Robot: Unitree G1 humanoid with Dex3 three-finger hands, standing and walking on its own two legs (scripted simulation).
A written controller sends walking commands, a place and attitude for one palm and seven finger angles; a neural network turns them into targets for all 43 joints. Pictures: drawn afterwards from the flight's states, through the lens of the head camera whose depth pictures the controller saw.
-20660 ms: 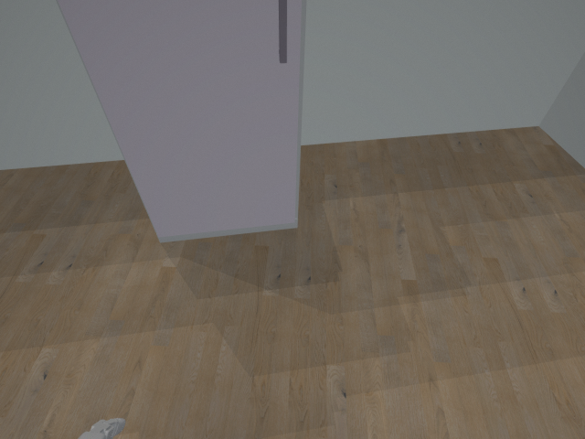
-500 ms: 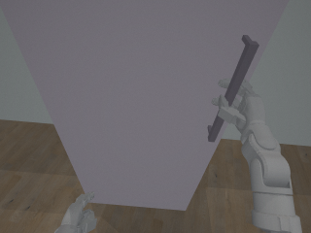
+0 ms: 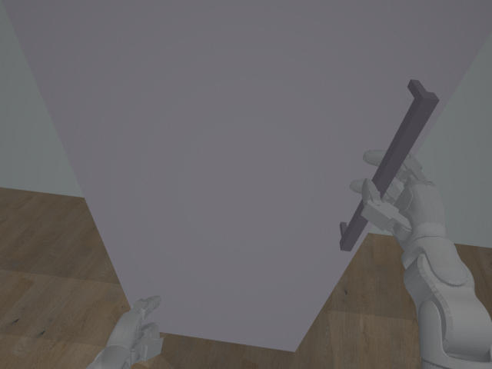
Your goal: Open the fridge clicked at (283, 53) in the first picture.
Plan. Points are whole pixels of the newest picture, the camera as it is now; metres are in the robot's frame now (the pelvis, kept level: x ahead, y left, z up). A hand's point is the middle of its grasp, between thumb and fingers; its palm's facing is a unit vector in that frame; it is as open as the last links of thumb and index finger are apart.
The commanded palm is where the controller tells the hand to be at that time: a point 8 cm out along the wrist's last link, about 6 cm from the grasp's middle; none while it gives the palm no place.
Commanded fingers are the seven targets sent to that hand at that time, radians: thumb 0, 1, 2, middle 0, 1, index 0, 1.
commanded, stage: pull the door a little, standing still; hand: right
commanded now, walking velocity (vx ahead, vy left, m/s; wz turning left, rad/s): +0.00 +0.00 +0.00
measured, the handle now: (374, 180) +0.36 -0.16 +0.19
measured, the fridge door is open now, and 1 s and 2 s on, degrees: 1 12 37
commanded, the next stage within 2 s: walk backward, drawing the door open in 0.06 s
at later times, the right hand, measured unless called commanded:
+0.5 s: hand (374, 232) +0.26 -0.13 +0.18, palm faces +0.13 +0.94 -0.31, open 6.5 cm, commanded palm +0.22 -0.18 +0.19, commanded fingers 0.00 -0.90 -0.90 0.45 1.40 0.45 1.40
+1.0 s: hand (372, 260) +0.22 -0.12 +0.18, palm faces +0.23 +0.92 -0.32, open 6.9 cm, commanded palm +0.18 -0.17 +0.19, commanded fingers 0.00 -0.90 -0.90 0.45 1.40 0.45 1.40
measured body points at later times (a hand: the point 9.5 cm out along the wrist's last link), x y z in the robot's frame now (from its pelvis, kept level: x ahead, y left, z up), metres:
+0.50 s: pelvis +0.03 +0.01 +0.00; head +0.07 +0.04 +0.45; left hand +0.22 +0.21 -0.10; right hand +0.25 -0.18 +0.20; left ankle +0.03 +0.08 -0.72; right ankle -0.09 -0.11 -0.72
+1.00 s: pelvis -0.05 +0.04 -0.01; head +0.01 +0.05 +0.44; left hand +0.16 +0.25 -0.10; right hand +0.20 -0.17 +0.20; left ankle +0.06 +0.07 -0.75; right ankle -0.12 -0.10 -0.70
